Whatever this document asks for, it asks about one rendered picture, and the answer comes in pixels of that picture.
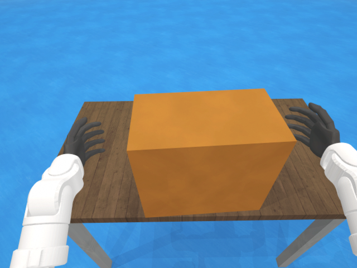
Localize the right robot forearm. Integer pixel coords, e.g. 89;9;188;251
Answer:
320;143;357;256

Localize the carton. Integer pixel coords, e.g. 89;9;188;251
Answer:
127;88;297;218

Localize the robot left hand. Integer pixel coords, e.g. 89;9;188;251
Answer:
63;117;105;167

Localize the left robot forearm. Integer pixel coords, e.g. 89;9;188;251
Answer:
9;154;84;268

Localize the robot right hand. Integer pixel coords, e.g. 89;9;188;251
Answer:
285;102;341;158

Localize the table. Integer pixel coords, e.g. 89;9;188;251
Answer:
58;98;346;268

